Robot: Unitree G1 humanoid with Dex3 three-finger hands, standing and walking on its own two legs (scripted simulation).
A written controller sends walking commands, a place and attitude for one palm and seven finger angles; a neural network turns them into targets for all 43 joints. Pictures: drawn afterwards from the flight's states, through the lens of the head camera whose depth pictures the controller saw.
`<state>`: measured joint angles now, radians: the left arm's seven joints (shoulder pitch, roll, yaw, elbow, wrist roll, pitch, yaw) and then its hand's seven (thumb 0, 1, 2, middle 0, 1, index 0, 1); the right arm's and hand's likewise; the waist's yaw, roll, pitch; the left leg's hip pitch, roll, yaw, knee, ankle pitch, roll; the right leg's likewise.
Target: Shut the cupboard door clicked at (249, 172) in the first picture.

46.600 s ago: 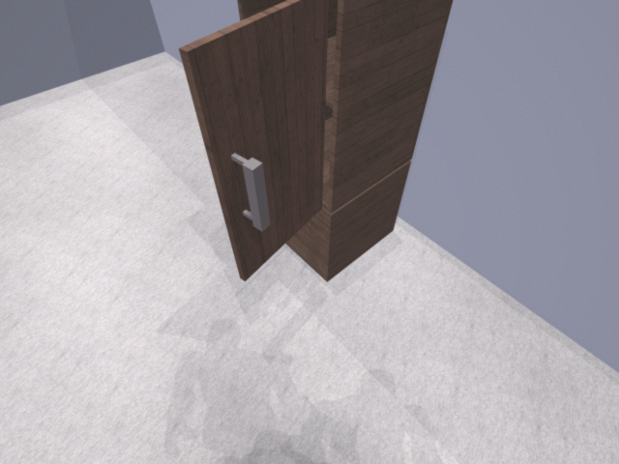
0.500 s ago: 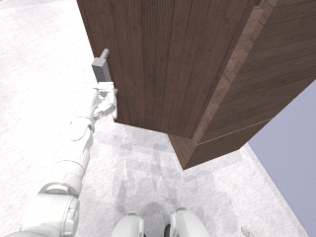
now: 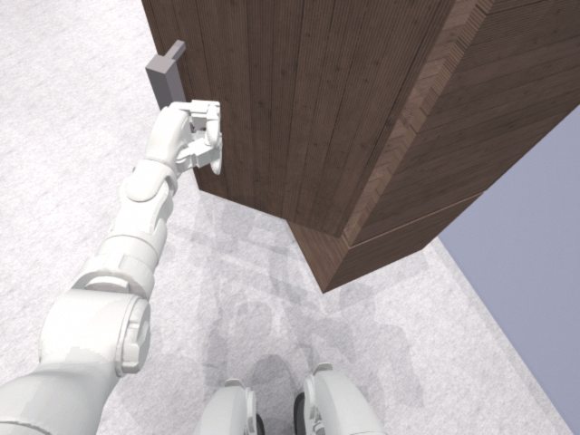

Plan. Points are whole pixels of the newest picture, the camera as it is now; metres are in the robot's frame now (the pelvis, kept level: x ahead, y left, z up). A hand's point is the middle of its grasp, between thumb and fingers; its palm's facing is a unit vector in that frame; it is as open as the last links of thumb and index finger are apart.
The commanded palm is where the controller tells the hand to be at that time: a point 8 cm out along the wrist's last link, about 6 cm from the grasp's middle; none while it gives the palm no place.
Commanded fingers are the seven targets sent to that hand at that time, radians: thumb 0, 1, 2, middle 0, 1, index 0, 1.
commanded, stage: push the door shut along its arc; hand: left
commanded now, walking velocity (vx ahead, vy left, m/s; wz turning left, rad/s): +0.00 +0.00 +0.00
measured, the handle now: (182, 104) +0.57 +0.11 +0.06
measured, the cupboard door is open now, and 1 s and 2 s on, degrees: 46 29 28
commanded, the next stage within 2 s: pull the fist back off the door in 0.74 s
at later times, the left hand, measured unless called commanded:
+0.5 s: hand (240, 120) +0.54 +0.03 +0.06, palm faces -0.41 -0.91 -0.04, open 2.9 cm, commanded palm +0.55 +0.06 +0.06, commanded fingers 0.00 0.90 0.90 -1.30 -1.50 -1.30 -1.50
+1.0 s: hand (261, 97) +0.58 +0.00 +0.06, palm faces -0.09 -0.99 +0.10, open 3.0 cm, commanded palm +0.56 +0.02 +0.06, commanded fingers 0.00 0.90 0.90 -1.30 -1.50 -1.30 -1.50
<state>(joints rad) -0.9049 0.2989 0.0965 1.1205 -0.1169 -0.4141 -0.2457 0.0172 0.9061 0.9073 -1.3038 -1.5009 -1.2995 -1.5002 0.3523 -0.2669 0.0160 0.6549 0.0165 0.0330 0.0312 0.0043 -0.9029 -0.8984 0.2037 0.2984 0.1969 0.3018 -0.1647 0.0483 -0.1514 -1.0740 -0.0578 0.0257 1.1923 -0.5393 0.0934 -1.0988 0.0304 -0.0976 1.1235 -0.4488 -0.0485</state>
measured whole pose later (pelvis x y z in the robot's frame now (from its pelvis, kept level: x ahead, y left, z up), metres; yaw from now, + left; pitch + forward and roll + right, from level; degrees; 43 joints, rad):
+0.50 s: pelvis +0.00 -0.02 -0.01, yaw -1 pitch +27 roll -3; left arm -1.11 0.42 0.16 1.21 -0.08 -0.30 -0.36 -0.01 0.86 0.92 -1.30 -1.50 -1.30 -1.50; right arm 0.39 -0.26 0.04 0.63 0.01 0.02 0.02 0.00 -0.90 -0.90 0.20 0.30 0.20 0.30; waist -0.22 0.05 -0.13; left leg -1.16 -0.02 0.03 1.25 -0.57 0.07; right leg -1.19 0.06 -0.10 1.17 -0.46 -0.08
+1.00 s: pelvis +0.00 -0.02 -0.03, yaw -1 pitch +31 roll -3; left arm -1.29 0.29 0.25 1.30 -0.06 -0.28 0.07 0.01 0.82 0.91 -1.30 -1.50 -1.31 -1.50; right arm 0.39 -0.27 0.03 0.66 -0.07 -0.06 0.07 0.00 -0.90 -0.90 0.20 0.30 0.20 0.30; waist -0.25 0.07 -0.16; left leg -1.28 -0.03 0.01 1.31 -0.58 0.07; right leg -1.31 0.05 -0.12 1.23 -0.47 -0.07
